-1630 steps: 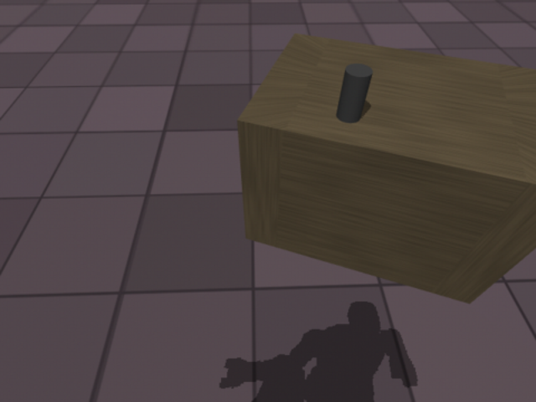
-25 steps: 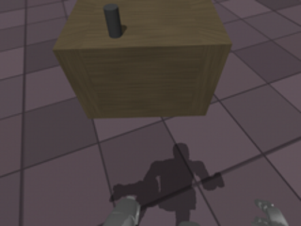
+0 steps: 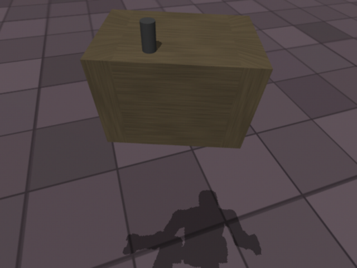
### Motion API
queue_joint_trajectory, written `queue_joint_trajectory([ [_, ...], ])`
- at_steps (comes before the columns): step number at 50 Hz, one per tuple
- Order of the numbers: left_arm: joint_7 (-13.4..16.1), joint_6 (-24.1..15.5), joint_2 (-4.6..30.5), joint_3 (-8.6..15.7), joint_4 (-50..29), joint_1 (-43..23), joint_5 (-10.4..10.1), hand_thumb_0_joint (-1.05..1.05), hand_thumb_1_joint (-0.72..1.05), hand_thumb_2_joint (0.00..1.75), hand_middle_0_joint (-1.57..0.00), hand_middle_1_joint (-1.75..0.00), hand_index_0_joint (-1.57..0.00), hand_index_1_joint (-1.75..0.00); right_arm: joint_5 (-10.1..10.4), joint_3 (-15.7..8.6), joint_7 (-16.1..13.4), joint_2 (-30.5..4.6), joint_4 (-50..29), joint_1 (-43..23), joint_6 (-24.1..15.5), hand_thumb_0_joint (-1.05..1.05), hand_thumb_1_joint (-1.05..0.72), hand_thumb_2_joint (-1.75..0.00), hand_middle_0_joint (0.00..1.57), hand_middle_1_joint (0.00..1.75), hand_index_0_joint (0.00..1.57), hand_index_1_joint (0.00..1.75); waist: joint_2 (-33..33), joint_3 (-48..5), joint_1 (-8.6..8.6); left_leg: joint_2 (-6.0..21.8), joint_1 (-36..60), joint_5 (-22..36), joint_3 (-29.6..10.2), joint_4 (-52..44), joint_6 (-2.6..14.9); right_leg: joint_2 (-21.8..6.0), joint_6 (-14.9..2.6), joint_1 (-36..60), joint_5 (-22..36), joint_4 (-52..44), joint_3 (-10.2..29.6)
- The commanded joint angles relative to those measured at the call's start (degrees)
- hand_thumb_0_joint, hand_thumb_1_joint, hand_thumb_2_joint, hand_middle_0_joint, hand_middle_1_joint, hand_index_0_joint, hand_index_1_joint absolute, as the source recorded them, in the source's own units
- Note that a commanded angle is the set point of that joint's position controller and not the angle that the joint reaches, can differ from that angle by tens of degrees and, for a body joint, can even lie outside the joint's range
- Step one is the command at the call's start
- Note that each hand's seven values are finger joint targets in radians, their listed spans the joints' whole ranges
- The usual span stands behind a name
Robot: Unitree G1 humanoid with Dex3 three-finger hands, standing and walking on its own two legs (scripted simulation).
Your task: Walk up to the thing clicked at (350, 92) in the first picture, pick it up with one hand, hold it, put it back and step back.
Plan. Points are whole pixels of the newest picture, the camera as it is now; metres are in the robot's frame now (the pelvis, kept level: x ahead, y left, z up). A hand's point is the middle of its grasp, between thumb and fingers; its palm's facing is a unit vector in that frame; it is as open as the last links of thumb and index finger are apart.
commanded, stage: step back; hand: left
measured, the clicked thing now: (148, 36) +1.15 +0.15 -0.04
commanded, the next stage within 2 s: stand in 0.66 s
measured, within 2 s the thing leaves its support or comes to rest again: neither
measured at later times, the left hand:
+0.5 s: hand out of the picture +0.11 +0.30 -0.15, palm faces +0.02 -0.92 -0.38, open 7.4 cm
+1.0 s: hand out of the picture +0.14 +0.26 -0.14, palm faces -0.04 -0.94 -0.34, open 7.4 cm
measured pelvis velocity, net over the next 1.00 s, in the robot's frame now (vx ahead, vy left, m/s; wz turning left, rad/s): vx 0.04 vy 0.02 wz -0.01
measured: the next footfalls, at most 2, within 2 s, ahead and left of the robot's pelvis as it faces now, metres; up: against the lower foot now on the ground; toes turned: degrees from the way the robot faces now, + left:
left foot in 0.26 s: +0.10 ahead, +0.15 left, +0.00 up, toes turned +3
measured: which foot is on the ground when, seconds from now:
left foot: down 0.00-0.04, up 0.06-0.24, down 0.26-1.00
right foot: down 0.00-1.00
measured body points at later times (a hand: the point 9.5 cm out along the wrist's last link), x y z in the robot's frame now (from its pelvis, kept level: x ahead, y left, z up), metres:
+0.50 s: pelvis +0.04 +0.03 +0.00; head +0.06 +0.04 +0.45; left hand +0.11 +0.35 -0.13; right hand +0.14 -0.26 -0.12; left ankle +0.06 +0.15 -0.73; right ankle +0.03 -0.11 -0.73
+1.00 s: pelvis +0.04 +0.02 +0.02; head +0.04 +0.02 +0.47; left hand +0.14 +0.31 -0.11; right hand +0.13 -0.29 -0.11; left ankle +0.06 +0.15 -0.73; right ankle +0.03 -0.11 -0.73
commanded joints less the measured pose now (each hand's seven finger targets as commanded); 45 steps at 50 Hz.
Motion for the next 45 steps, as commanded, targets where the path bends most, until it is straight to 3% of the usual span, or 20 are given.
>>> queue_joint_trajectory([
  [1,2.0,-3.6,12.0,3.6,-1.9,2.6,1.1,0.0,0.9,0.9,-0.2,-0.3,-0.2,-0.3,1.3,-2.2,-1.1,-9.2,-6.1,-3.5,-0.7,0.0,-0.9,-0.9,0.2,0.3,0.2,0.3,-1.1,-2.8,2.97,1.5,-17.6,-4.3,-2.8,7.1,3.14,-6.4,-3.53,18.0,-1.9,-13.8,13.2],
  [2,2.1,-3.8,16.7,4.5,-1.9,3.0,1.1,0.0,0.9,0.9,-0.2,-0.3,-0.2,-0.3,1.1,-2.0,-1.3,-8.6,-6.7,-4.4,-0.6,0.0,-0.9,-0.9,0.2,0.3,0.2,0.3,-7.3,-1.0,4.01,-3.6,-24.7,-13.3,-1.2,15.3,1.7,-17.7,-8.97,15.1,-14.7,-19.5,29.8],
  [3,1.8,-3.9,18.5,4.7,-3.3,-0.7,1.1,0.0,0.9,0.9,-0.2,-0.3,-0.2,-0.3,0.6,-3.2,-1.7,-12.1,-5.9,-4.4,-0.6,0.0,-0.9,-0.9,0.2,0.3,0.2,0.3,-4.0,3.0,3.14,-0.3,-21.3,-14.7,-5.5,20.1,1.16,-23.7,-13.73,5.1,-20.4,-21.1,34.6],
  [4,1.7,-3.8,17.4,4.3,-4.3,-3.0,0.8,0.0,0.9,0.9,-0.2,-0.3,-0.2,-0.3,0.7,-3.8,-1.6,-13.6,-5.1,-2.6,-0.9,0.0,-0.9,-0.9,0.2,0.3,0.2,0.3,-2.9,5.2,1.56,1.4,-18.3,-13.5,-6.2,18.9,1.27,-23.1,-14.77,0.6,-18.8,-20.2,32.6],
  [7,1.8,-4.5,13.9,3.1,-3.7,-3.5,0.5,0.0,0.9,0.9,-0.2,-0.3,-0.2,-0.3,1.1,-3.3,-0.9,-11.2,-4.2,-2.8,-1.5,0.0,-0.9,-0.9,0.2,0.3,0.2,0.3,-2.9,3.1,1.18,1.9,-15.5,-8.0,-5.2,13.9,1.08,-15.9,-10.16,2.4,-3.9,-17.0,18.5],
  [10,1.5,-4.1,14.8,2.8,-4.1,-6.5,0.5,0.0,0.9,0.9,-0.2,-0.3,-0.2,-0.3,1.0,-3.4,-0.7,-10.7,-3.3,-0.7,-1.4,0.0,-0.9,-0.9,0.2,0.3,0.2,0.3,-7.3,0.4,0.03,1.4,-7.1,-4.9,-0.4,6.7,0.13,-14.6,-9.19,-2.4,3.3,-13.9,13.0],
  [13,1.4,-2.9,11.0,0.9,-4.7,-7.7,-0.5,0.0,0.9,0.9,-0.2,-0.3,-0.2,-0.3,0.9,-3.7,-1.4,-10.3,-1.1,1.0,-2.0,0.0,-0.9,-0.9,0.2,0.3,0.2,0.3,-4.0,-3.1,-2.2,-1.2,4.3,9.5,1.7,-8.7,0.06,-9.2,-4.91,-5.0,15.1,-2.5,5.0],
  [14,1.4,-2.6,9.0,0.3,-4.9,-7.0,-0.8,0.0,0.9,0.9,-0.2,-0.3,-0.2,-0.3,0.6,-3.9,-1.9,-11.4,-1.1,1.0,-2.4,0.0,-0.9,-0.9,0.2,0.3,0.2,0.3,-1.0,-5.0,-2.1,2.5,6.2,13.0,-3.2,-10.7,1.22,-6.8,-2.97,-5.1,16.9,2.5,2.9],
  [15,1.4,-2.3,6.6,-0.4,-5.0,-5.4,-1.5,0.0,0.9,0.9,-0.2,-0.3,-0.2,-0.3,0.3,-4.1,-2.2,-14.3,-1.7,-0.8,-2.8,0.0,-0.9,-0.9,0.2,0.3,0.2,0.3,7.1,-6.8,-0.62,11.6,6.5,15.4,-15.3,-13.9,4.35,-2.2,-0.23,-7.3,9.8,8.0,0.9],
  [16,1.7,-1.4,8.2,0.1,-3.6,-5.1,-1.7,0.0,0.9,0.9,-0.2,-0.3,-0.2,-0.3,0.6,-4.1,-2.3,-17.3,-2.8,-4.5,-2.7,0.0,-0.9,-0.9,0.2,0.3,0.2,0.3,8.4,-5.5,0.31,16.9,0.3,7.5,-21.4,-15.7,9.73,0.4,0.1,-5.8,-8.1,8.3,0.9],
  [17,1.9,-1.0,10.6,0.7,-2.0,-4.1,-1.6,0.0,0.9,0.9,-0.2,-0.3,-0.2,-0.3,0.9,-4.2,-2.0,-18.2,-3.0,-7.4,-2.4,0.0,-0.9,-0.9,0.2,0.3,0.2,0.3,8.6,-3.4,0.61,18.0,-6.0,1.7,-21.3,-16.0,12.66,-1.3,0.01,-1.1,-12.1,10.9,2.4],
  [19,1.6,-1.2,9.4,0.2,-1.1,-4.2,-1.2,0.0,0.9,0.9,-0.2,-0.3,-0.2,-0.3,0.6,-3.3,-2.0,-15.4,-2.8,-9.9,-2.1,0.0,-0.9,-0.9,0.2,0.3,0.2,0.3,7.6,-1.6,1.78,13.8,-4.0,3.8,-14.2,-14.8,9.12,-1.6,-0.78,-1.8,-8.6,5.3,1.9],
  [21,1.8,-2.0,9.2,0.2,0.5,-1.6,-1.3,0.0,0.9,0.9,-0.2,-0.3,-0.2,-0.3,1.1,-2.9,-2.1,-14.3,-2.4,-11.0,-2.2,0.0,-0.9,-0.9,0.2,0.3,0.2,0.3,8.8,-3.3,2.75,11.2,-2.5,18.6,-8.7,-9.3,5.73,-2.1,-0.52,2.3,5.1,-3.3,1.1],
  [22,2.0,-2.2,9.8,0.5,1.0,-1.9,-1.3,0.0,0.9,0.9,-0.2,-0.3,-0.2,-0.3,1.5,-2.4,-2.1,-13.2,-2.0,-11.6,-2.1,0.0,-0.9,-0.9,0.2,0.3,0.2,0.3,7.5,-4.1,2.78,9.5,-3.6,21.5,-6.8,-7.3,4.17,-2.7,-0.48,5.6,11.1,-4.7,2.6],
  [24,2.4,-2.5,10.7,0.8,1.5,-2.4,-1.0,0.0,0.9,0.9,-0.2,-0.3,-0.2,-0.3,2.1,-1.8,-2.2,-11.6,-1.7,-11.4,-1.9,0.0,-0.9,-0.9,0.2,0.3,0.2,0.3,5.9,-6.6,1.99,7.3,-4.5,21.4,-4.2,-4.0,2.8,-5.0,-1.71,9.9,19.0,-6.0,5.9],
  [26,2.1,-2.5,12.4,0.5,0.6,-7.2,-0.9,0.0,0.9,0.9,-0.2,-0.3,-0.2,-0.3,2.1,-1.7,-2.2,-10.4,-0.4,-9.9,-1.6,0.0,-0.9,-0.9,0.2,0.3,0.2,0.3,3.0,-6.4,-0.3,6.0,-1.4,12.2,-3.4,-7.6,1.8,-7.4,-2.63,5.6,15.1,-6.8,8.7],
  [29,1.9,-2.2,10.5,-0.2,1.4,-8.4,-1.0,0.0,0.9,0.9,-0.2,-0.3,-0.2,-0.3,1.9,-1.9,-2.1,-11.9,1.0,-12.9,-2.0,0.0,-0.9,-0.9,0.2,0.3,0.2,0.3,3.1,-4.7,0.79,7.7,-0.2,17.2,-4.9,-9.9,2.37,-5.0,-1.16,5.4,16.5,-6.8,4.8],
  [35,1.6,-2.8,9.2,-1.6,3.4,-9.2,-1.7,0.0,0.9,0.9,-0.2,-0.3,-0.2,-0.3,2.3,-1.3,-1.7,-11.8,3.2,-11.3,-2.4,0.0,-0.9,-0.9,0.2,0.3,0.2,0.3,1.5,-7.4,-0.04,7.1,5.9,27.4,-3.5,-11.3,1.84,-6.6,-0.01,9.2,25.0,-10.3,5.8],
  [39,1.8,-2.7,9.5,-1.7,3.9,-11.1,-1.4,0.0,0.9,0.9,-0.2,-0.3,-0.2,-0.3,2.3,-1.0,-1.5,-10.8,3.8,-12.6,-2.3,0.0,-0.9,-0.9,0.2,0.3,0.2,0.3,1.3,-7.0,-0.22,7.1,7.7,27.6,-2.9,-13.7,1.17,-6.8,0.14,9.9,24.5,-12.5,5.3],
  [45,1.7,-2.8,9.6,-1.9,4.9,-11.5,-1.2,0.0,0.9,0.9,-0.2,-0.3,-0.2,-0.3,2.3,-0.8,-1.3,-10.6,4.6,-13.5,-1.9,0.0,-0.9,-0.9,0.2,0.3,0.2,0.3,0.9,-4.8,-0.19,6.8,7.0,21.3,-2.6,-16.6,0.6,-6.9,0.62,9.9,19.2,-16.2,5.4],
])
